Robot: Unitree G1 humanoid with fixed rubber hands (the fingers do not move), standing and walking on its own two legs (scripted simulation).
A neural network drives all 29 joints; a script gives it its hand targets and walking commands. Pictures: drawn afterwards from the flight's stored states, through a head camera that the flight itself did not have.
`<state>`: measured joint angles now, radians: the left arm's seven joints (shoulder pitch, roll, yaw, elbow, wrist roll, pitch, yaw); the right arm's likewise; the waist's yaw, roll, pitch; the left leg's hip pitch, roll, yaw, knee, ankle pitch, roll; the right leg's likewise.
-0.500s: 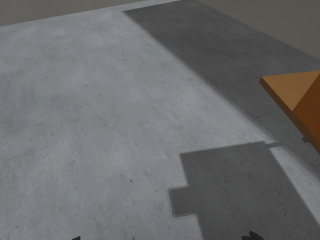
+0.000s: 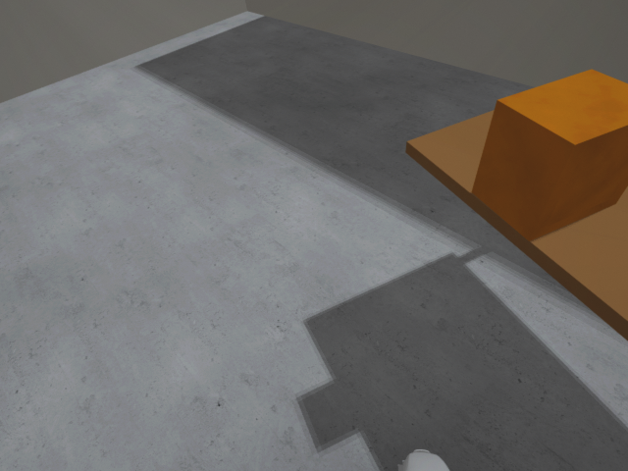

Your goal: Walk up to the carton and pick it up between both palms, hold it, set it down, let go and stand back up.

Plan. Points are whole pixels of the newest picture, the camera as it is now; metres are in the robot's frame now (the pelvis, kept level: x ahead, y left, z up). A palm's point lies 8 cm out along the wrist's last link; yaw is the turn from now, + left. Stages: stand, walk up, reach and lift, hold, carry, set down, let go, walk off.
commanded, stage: walk up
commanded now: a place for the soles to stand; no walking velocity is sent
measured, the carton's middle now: (560, 155) +0.66 -0.51 -0.01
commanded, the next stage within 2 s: none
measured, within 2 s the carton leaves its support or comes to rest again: neither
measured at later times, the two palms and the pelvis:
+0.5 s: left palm (171, 407) +0.26 +0.24 -0.11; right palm (555, 388) +0.23 -0.32 -0.09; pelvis +0.19 -0.03 -0.01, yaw -20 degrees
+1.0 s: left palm (288, 220) +0.63 +0.05 -0.09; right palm (493, 439) +0.19 -0.23 -0.14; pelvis +0.38 -0.05 -0.01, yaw -39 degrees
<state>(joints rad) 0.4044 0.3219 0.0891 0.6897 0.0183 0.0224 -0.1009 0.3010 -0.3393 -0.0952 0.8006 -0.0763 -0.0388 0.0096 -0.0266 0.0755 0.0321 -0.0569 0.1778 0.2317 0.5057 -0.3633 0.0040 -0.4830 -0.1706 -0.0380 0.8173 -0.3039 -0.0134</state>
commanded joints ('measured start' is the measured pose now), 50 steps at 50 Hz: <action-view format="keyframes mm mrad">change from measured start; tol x32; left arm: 1 76 84 40 -45 0 -48 27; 50 10 46 7 -113 36 -79 105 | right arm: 1 -158 -159 -37 -108 5 -16 8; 50 174 -128 43 -152 30 15 -4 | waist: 1 74 27 -5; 4 177 -491 79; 24 3 -200 39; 28 -43 340 -113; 50 58 -80 -44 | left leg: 1 -288 70 -26 -39 -346 158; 4 -619 -110 -30 747 -321 45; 7 -804 -59 -312 830 -217 13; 26 23 -131 -310 80 137 19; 30 -96 273 -1063 -381 -425 138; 36 -128 18 -304 -166 363 83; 50 -149 56 -52 235 368 124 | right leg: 1 335 82 -162 -115 52 -37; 3 434 169 -83 -239 -114 -76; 6 349 -242 938 -784 -658 -311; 11 182 -58 415 -570 -276 -212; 24 121 -17 397 -414 -207 -159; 30 -264 147 169 513 -158 31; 50 366 205 -52 -257 104 -80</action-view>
